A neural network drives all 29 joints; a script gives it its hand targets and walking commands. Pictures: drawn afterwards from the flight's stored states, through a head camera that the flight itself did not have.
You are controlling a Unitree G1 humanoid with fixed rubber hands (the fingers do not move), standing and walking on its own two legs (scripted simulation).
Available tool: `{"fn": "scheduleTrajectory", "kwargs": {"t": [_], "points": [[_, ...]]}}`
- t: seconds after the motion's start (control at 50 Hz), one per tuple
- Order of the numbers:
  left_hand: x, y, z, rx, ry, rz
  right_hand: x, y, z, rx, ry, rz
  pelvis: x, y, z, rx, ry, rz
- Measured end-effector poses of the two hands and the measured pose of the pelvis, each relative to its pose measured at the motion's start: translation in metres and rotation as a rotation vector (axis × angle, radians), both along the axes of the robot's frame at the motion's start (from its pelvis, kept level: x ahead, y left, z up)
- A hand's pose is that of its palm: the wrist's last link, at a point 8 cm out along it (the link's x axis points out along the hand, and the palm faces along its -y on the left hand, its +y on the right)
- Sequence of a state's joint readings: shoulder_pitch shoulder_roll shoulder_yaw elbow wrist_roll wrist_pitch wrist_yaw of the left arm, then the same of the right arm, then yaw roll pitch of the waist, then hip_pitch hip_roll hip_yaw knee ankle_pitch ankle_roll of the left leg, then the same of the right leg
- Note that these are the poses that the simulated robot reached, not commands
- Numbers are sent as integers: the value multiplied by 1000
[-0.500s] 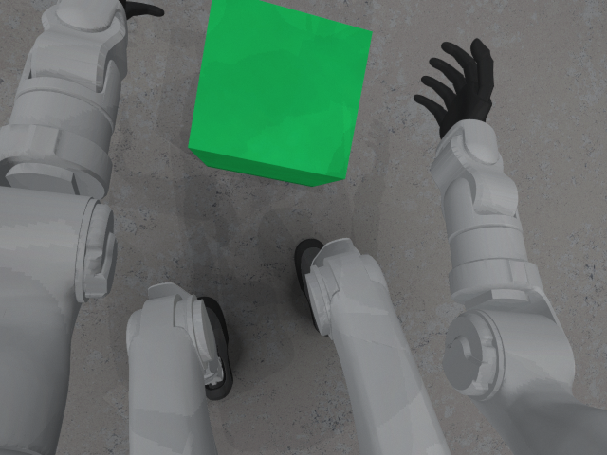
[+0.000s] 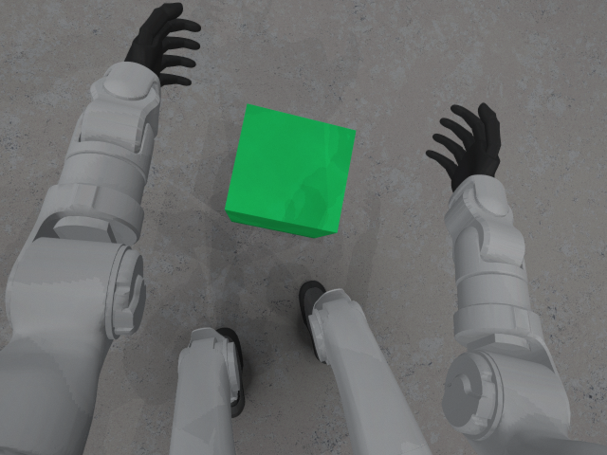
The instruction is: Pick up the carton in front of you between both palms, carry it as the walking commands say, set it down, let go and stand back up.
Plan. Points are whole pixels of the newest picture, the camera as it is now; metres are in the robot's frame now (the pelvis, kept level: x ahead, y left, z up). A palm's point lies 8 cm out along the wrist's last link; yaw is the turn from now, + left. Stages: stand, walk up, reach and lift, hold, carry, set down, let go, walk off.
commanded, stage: set down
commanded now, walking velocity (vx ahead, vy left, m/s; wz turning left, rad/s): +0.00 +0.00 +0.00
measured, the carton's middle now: (285, 181) +0.49 -0.11 -0.47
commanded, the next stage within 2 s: let go in 0.04 s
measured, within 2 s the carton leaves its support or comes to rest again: neither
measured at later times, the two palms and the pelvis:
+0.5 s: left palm (65, 201) +0.42 +0.13 +0.02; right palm (560, 228) +0.32 -0.26 +0.04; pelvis +0.05 -0.02 +0.12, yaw +3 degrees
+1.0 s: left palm out of the picture +0.32 +0.20 +0.09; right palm out of the picture +0.27 -0.24 +0.11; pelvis +0.11 -0.01 +0.18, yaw +0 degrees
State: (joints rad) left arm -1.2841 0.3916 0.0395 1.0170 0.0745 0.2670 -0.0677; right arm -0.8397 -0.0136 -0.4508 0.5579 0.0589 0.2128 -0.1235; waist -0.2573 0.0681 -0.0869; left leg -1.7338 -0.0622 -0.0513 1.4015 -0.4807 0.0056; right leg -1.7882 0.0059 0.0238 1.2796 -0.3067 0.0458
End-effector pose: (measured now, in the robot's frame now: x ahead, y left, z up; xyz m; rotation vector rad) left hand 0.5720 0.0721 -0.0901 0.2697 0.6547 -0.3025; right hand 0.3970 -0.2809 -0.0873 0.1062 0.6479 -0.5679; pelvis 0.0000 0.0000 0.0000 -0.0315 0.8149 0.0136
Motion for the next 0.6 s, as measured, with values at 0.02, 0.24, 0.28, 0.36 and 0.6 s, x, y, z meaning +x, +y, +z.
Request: {"fn": "scheduleTrajectory", "kwargs": {"t": [0.02,0.24,0.28,0.36,0.6], "points": [[0,1,6,0,3,0,0,0,6,0,0,1,1,0,5,1,-2,1],[-32,18,49,2,5,82,-13,15,53,-21,29,134,14,-6,54,25,-38,5],[-49,24,55,7,3,123,-23,19,63,-27,46,183,18,-8,64,30,-62,7],[-91,38,71,21,2,230,-45,22,85,-32,87,288,27,-14,85,37,-140,14],[-172,66,131,51,8,381,-94,14,153,-48,158,514,67,-30,139,46,-412,7]]}}
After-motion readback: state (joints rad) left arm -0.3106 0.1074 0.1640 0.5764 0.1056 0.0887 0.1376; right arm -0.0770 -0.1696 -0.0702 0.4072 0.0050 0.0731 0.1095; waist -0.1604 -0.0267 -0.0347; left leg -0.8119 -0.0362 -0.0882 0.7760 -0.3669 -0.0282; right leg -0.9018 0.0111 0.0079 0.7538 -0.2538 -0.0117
